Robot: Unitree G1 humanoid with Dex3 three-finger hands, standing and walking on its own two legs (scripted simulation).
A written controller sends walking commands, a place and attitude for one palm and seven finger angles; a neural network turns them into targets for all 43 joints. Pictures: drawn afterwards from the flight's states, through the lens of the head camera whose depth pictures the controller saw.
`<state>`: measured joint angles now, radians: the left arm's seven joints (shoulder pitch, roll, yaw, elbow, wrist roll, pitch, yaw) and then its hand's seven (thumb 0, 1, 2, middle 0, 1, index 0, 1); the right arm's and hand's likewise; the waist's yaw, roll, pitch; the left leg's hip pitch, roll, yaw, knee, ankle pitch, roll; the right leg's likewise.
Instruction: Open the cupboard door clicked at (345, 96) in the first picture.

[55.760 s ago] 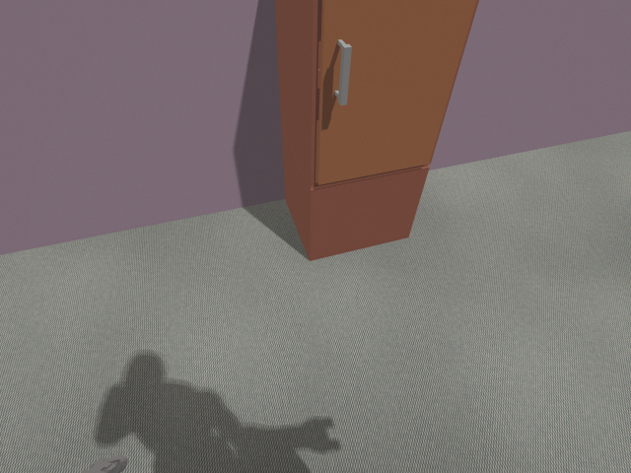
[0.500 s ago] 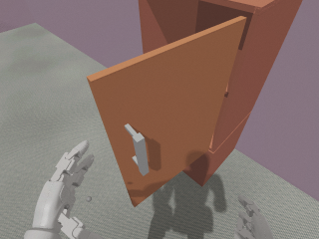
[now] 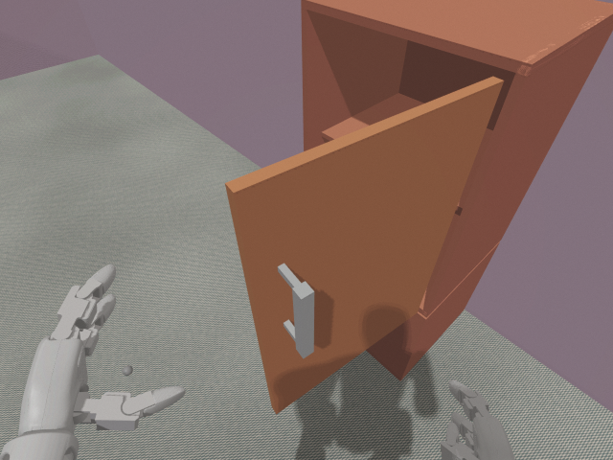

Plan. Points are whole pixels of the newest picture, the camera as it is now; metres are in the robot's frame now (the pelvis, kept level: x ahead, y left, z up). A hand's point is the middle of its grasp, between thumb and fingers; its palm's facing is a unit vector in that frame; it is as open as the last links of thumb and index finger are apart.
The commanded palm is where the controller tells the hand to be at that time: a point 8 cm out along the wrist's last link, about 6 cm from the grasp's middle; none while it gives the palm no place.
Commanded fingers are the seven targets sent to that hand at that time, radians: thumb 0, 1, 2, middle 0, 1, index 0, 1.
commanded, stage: draw the hand back to the body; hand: left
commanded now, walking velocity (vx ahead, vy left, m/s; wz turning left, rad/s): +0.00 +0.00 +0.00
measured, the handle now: (295, 312) +0.30 +0.06 +0.05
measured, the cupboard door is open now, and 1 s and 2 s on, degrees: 82 82 82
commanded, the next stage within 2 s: step back with the hand held close in 0.78 s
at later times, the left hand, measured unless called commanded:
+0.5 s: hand (62, 311) +0.20 +0.26 +0.17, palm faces +0.47 -0.80 -0.38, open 8.2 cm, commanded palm +0.15 +0.30 +0.18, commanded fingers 0.00 0.90 0.90 -0.20 -0.30 -0.20 -0.30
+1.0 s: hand (80, 313) +0.20 +0.24 +0.18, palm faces +0.45 -0.79 -0.42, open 7.5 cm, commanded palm +0.14 +0.27 +0.19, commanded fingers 0.00 0.90 0.90 -0.20 -0.30 -0.20 -0.30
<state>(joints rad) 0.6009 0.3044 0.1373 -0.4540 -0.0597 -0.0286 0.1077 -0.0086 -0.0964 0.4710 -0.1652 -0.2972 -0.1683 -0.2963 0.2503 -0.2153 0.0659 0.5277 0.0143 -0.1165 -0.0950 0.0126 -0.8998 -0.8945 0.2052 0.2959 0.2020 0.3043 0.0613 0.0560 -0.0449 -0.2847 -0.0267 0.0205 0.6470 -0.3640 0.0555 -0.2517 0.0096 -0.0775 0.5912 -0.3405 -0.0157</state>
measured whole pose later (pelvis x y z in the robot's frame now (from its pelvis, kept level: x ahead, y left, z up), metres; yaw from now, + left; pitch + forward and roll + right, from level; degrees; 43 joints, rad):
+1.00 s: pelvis +0.00 -0.02 +0.02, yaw -1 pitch -3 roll -1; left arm 0.45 0.36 0.37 -0.38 -0.07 -0.12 0.11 0.01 0.88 0.89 -0.21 -0.30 -0.21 -0.30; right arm 0.18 -0.23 0.02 0.62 0.01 -0.08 -0.06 0.01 -0.90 -0.89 0.21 0.30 0.20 0.30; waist 0.05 0.07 0.02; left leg -0.13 0.00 0.02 0.44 -0.26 0.02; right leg -0.09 0.05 -0.07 0.37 -0.23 -0.05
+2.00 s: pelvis -0.15 +0.02 +0.00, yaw +0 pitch +1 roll -3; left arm 0.56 0.43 0.40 -0.54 -0.03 -0.22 0.13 0.01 0.88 0.90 -0.21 -0.30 -0.21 -0.30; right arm 0.17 -0.19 0.00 0.62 0.01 -0.07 -0.05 0.01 -0.90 -0.89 0.21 0.30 0.20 0.30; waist 0.01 -0.02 0.01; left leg -0.44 -0.02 0.01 0.68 -0.29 0.00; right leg -0.27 0.07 0.06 0.53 -0.27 0.00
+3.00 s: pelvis -0.35 +0.02 -0.01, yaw -4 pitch -1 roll +2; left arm 0.64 0.53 0.49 -0.53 -0.02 -0.24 0.15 0.01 0.88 0.89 -0.21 -0.30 -0.21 -0.30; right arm 0.30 -0.17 0.00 0.65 0.00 -0.12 -0.07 0.01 -0.90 -0.89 0.21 0.30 0.20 0.30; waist 0.00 0.01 -0.01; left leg -0.42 0.06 0.03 0.80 -0.44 0.00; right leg -0.33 -0.01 -0.10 0.66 -0.35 -0.07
